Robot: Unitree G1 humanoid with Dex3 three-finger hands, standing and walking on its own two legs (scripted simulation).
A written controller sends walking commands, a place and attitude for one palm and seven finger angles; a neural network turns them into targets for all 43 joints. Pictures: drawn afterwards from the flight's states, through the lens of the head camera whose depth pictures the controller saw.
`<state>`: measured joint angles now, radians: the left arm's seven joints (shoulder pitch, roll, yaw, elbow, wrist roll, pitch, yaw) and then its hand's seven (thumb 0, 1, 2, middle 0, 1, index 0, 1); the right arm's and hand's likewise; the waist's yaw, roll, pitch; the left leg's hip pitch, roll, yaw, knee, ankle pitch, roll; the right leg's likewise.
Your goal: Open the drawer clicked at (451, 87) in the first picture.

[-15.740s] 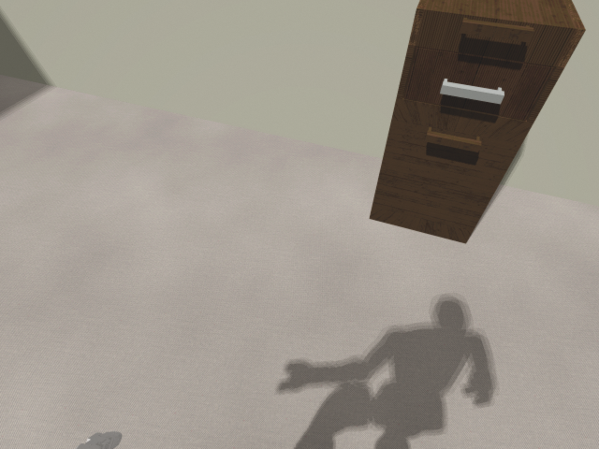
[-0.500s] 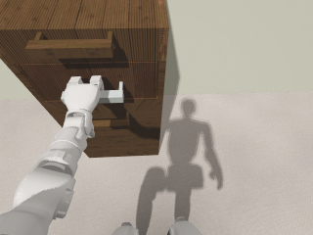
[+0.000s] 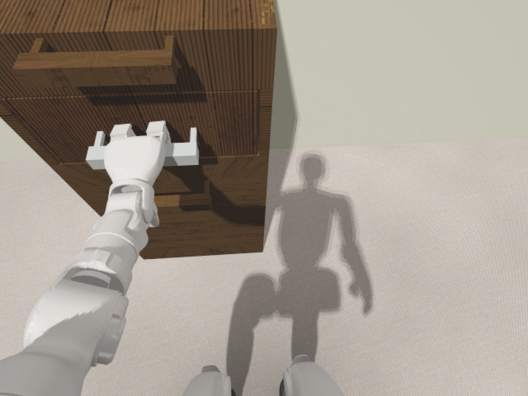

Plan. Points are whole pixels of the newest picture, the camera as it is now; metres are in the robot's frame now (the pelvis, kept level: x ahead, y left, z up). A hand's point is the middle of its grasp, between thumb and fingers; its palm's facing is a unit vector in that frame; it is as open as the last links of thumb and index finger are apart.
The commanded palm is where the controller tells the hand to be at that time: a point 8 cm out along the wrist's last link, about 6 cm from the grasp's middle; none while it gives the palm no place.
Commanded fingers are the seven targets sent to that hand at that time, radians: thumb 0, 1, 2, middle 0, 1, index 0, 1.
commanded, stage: lower the fingers behind the handle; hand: left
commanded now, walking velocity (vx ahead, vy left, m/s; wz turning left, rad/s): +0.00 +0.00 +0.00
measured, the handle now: (146, 145) +0.53 +0.17 +0.00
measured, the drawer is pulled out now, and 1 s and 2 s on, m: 0.00 0.00 0.10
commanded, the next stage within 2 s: close the thumb around the handle in 0.20 s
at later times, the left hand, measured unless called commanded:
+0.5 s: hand (144, 178) +0.47 +0.17 -0.02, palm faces -0.05 -0.03 -1.00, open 12.7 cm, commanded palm +0.45 +0.17 +0.04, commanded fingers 0.00 0.12 0.56 -0.34 -1.27 -0.34 -1.27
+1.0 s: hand (141, 177) +0.48 +0.18 -0.02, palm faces -0.04 -0.02 -1.00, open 6.2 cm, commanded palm +0.46 +0.17 +0.04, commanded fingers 0.00 0.90 0.90 -0.40 -1.35 -0.40 -1.35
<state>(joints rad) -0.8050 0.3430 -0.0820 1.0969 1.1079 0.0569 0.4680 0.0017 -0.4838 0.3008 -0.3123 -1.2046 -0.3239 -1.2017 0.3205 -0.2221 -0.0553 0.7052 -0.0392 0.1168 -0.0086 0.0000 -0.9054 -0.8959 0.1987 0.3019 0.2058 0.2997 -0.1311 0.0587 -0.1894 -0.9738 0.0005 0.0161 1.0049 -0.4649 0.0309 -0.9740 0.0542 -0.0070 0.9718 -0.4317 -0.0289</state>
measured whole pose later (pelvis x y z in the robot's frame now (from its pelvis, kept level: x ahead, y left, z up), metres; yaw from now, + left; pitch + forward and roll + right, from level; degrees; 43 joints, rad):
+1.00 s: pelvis +0.00 +0.00 +0.00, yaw +0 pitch +25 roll -2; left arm -0.80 0.36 -0.10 1.10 1.11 0.04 0.47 0.00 0.62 0.75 -0.35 -1.34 -0.39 -1.34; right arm 0.33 -0.23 -0.05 0.70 -0.03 0.11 -0.01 0.00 -0.91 -0.90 0.20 0.30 0.21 0.30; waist -0.13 0.06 -0.19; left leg -0.98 0.00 0.01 1.01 -0.46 0.04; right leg -0.97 0.05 -0.01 0.97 -0.43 -0.02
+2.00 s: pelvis +0.02 +0.00 +0.02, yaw +1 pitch +18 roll -1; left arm -0.32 0.25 -0.18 0.68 1.12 0.07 0.50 0.02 0.64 0.77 -0.29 -1.35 -0.39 -1.35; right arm 0.20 -0.21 -0.06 0.63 -0.02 0.15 -0.01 0.00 -0.91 -0.90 0.20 0.30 0.20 0.30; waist -0.02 0.05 -0.19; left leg -0.76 -0.01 0.01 0.91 -0.47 0.03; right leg -0.77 0.05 0.00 0.90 -0.44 -0.03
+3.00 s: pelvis +0.01 -0.01 +0.01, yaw +1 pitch +14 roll +0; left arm 0.14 0.26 -0.21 0.26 1.13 0.07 0.52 0.04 0.63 0.77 -0.26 -1.35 -0.41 -1.34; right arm 0.14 -0.21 -0.03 0.56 -0.03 0.12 0.01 0.01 -0.91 -0.90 0.20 0.30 0.20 0.30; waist 0.02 0.05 -0.17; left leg -0.71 -0.01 0.02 0.94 -0.48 0.01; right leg -0.73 0.05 0.00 0.95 -0.47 -0.05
